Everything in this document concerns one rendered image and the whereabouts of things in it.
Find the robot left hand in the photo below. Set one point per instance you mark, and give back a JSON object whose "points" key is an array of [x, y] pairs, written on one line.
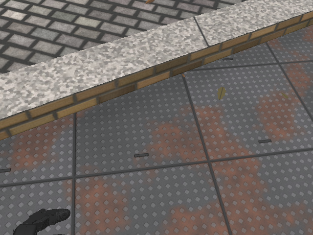
{"points": [[40, 220]]}

